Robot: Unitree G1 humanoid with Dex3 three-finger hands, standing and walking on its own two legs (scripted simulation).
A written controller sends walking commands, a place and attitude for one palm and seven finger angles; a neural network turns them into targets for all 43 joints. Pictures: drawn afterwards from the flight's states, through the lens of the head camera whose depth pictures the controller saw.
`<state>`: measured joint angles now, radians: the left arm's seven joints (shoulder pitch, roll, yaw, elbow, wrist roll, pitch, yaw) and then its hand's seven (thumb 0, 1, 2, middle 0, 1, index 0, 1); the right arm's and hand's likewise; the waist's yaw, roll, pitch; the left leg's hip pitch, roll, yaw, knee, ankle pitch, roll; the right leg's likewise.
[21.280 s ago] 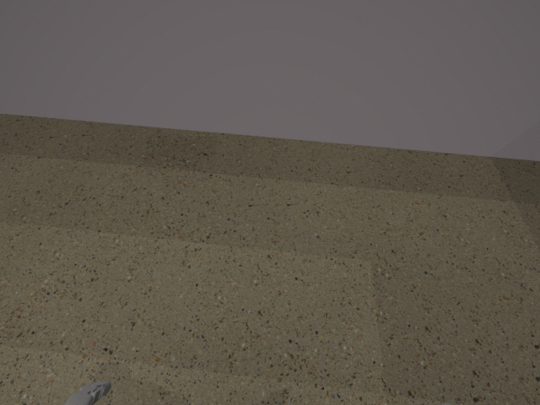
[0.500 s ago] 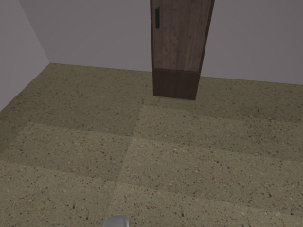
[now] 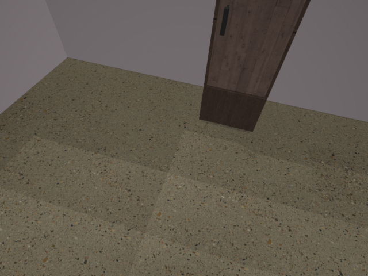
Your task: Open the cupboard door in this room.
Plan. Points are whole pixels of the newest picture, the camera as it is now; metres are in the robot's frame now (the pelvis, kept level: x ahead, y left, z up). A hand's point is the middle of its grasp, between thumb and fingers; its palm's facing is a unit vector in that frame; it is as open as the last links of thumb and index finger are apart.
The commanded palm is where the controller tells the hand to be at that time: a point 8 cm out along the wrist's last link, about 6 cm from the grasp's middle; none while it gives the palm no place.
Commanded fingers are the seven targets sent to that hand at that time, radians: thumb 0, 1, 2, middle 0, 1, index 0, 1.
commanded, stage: stand and wait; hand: left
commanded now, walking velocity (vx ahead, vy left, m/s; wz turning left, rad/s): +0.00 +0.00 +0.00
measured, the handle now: (225, 20) +1.23 -0.11 +0.00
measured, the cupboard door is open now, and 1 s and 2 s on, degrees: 0 0 0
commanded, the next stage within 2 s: look at it before walking up in 0.86 s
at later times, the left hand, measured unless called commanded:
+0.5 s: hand out of the picture +0.02 +0.11 -0.17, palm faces +0.03 -0.98 -0.18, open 7.3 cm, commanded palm none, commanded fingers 0.00 0.90 0.90 -0.20 -0.30 -0.20 -0.30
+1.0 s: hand out of the picture +0.02 +0.09 -0.17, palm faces +0.07 -0.99 -0.15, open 7.4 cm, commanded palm none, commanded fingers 0.00 0.90 0.90 -0.20 -0.30 -0.20 -0.30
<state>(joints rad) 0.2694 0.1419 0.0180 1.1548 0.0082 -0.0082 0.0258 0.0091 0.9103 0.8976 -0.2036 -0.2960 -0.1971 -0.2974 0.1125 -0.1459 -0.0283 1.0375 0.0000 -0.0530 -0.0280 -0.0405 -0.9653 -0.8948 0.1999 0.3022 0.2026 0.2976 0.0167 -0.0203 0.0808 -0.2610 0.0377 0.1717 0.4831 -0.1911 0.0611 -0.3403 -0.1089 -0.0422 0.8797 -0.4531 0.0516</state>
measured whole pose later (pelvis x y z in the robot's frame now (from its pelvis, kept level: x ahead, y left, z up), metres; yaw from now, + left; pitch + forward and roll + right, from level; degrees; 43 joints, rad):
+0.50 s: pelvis +0.03 -0.05 +0.01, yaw +1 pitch -1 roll +0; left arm 0.30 0.12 -0.01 1.15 0.00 -0.02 0.03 0.01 0.92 0.90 -0.20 -0.30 -0.20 -0.30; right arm 0.36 -0.12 0.00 1.20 0.00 0.00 -0.01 0.00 -0.92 -0.90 0.19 0.30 0.20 0.30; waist -0.02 0.01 0.03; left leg -0.19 0.08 0.14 0.39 -0.17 -0.03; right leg -0.16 -0.02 -0.11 0.42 -0.24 -0.03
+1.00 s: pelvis +0.05 -0.05 +0.01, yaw +1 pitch -1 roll +0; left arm 0.33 0.08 -0.01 1.15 0.01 -0.03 0.04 0.01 0.91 0.90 -0.20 -0.30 -0.20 -0.30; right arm 0.30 -0.12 -0.01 1.17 0.00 -0.01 -0.03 0.01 -0.92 -0.90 0.19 0.30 0.20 0.30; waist 0.00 0.01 0.02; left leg -0.17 0.08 0.13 0.40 -0.20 -0.03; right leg -0.13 -0.02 -0.12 0.42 -0.27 -0.03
